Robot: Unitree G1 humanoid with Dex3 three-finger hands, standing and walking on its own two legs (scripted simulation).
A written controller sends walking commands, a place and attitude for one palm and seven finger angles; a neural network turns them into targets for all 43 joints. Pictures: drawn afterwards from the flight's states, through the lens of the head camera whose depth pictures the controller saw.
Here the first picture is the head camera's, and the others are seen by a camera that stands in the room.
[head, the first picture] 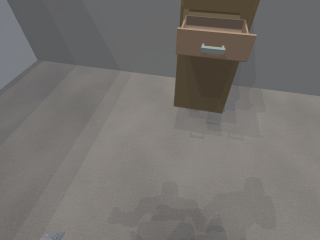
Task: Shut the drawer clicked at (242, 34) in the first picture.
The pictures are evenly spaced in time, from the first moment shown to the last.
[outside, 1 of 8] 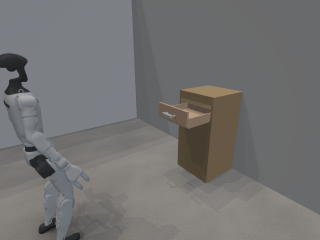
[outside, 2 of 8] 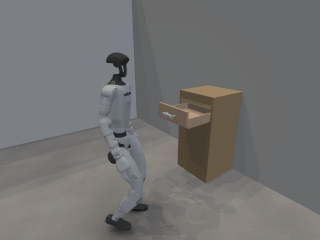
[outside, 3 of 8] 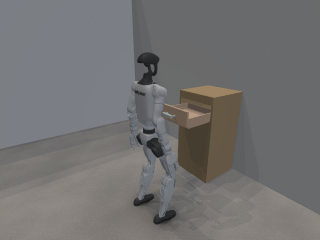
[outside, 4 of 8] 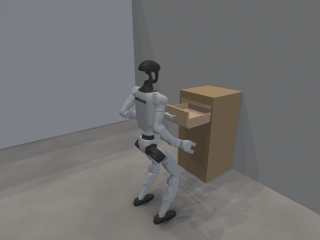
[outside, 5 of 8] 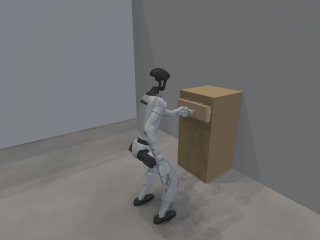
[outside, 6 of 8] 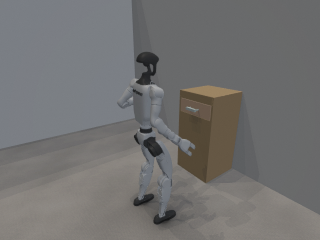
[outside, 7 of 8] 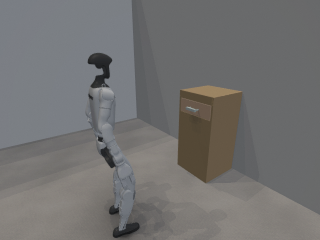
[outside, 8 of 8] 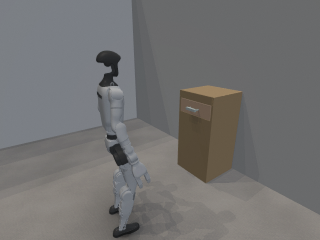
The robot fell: no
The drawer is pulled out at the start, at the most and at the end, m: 0.30 0.30 0.00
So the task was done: yes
